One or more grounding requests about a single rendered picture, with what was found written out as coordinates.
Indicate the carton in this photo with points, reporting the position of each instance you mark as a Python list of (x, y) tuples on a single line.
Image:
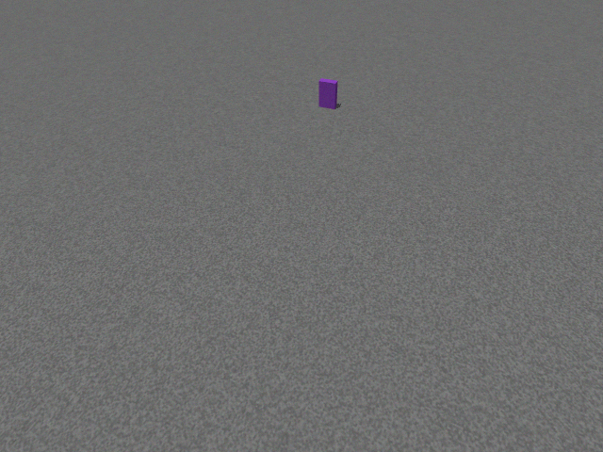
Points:
[(327, 93)]

